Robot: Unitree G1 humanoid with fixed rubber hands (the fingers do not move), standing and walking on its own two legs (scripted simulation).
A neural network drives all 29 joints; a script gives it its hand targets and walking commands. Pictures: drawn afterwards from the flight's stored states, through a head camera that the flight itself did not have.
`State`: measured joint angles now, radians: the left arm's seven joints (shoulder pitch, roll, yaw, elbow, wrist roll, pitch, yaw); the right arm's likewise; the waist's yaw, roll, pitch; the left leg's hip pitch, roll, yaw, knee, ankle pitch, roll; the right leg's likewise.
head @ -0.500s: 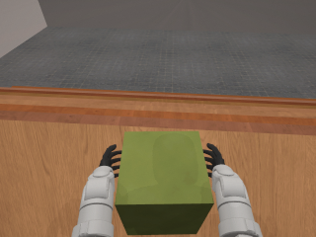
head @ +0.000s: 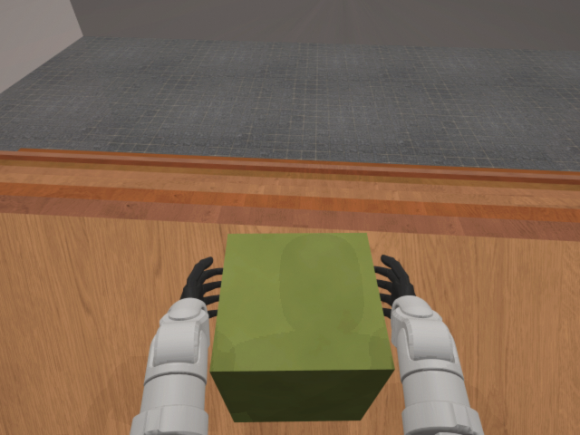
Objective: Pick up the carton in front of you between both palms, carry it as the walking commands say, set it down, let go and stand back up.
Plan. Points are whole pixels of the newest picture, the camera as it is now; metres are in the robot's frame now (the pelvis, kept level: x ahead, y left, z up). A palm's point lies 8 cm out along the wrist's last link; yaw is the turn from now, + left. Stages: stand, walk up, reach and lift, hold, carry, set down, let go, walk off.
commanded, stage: reach and lift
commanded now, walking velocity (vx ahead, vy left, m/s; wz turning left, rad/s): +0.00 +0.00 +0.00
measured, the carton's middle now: (297, 331) +0.30 +0.00 -0.04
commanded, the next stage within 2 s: hold in 0.38 s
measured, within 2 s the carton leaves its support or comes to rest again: neither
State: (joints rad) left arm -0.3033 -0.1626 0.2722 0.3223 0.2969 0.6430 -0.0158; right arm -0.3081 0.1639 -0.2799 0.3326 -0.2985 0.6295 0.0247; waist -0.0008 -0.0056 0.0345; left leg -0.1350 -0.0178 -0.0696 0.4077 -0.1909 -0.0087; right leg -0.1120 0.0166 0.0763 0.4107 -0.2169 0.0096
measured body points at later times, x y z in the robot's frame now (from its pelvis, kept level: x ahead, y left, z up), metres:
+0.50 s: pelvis +0.01 +0.00 +0.00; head -0.03 +0.00 +0.45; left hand +0.30 +0.15 +0.04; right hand +0.31 -0.15 +0.04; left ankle +0.03 +0.13 -0.74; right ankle +0.01 -0.13 -0.74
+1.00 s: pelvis -0.01 +0.00 +0.00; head -0.04 +0.00 +0.45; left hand +0.30 +0.15 +0.04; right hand +0.30 -0.15 +0.05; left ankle +0.03 +0.13 -0.74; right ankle +0.01 -0.13 -0.74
